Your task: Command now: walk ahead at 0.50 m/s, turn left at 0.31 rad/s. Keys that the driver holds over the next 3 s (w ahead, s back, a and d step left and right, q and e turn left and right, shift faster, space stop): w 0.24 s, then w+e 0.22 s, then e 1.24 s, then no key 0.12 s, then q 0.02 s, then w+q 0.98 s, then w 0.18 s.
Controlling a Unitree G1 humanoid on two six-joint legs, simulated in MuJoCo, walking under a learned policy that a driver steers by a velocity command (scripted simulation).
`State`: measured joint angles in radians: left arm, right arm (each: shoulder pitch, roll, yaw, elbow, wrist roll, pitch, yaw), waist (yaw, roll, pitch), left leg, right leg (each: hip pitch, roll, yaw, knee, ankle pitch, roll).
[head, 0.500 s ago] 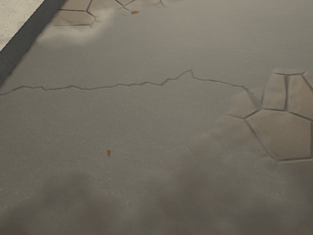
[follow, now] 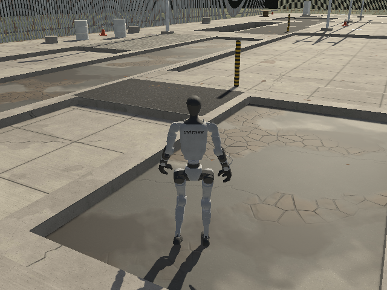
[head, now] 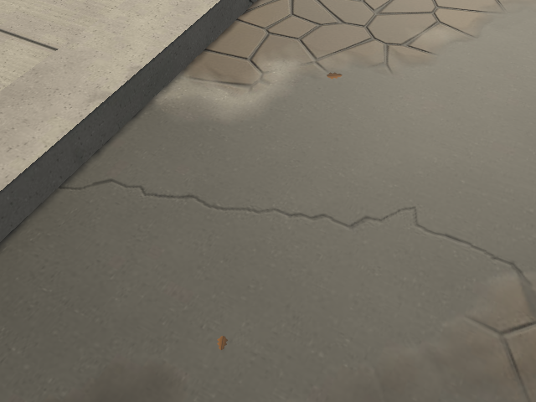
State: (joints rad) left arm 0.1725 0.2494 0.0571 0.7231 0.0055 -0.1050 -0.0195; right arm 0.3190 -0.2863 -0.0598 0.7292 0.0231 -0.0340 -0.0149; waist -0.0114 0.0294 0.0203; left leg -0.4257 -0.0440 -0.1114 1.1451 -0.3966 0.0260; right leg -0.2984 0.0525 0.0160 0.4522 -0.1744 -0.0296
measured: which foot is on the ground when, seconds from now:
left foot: up 0.00-0.32, down 0.34-0.82, up 0.84-1.00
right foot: down 0.00-0.36, up 0.38-0.80, down 0.82-1.00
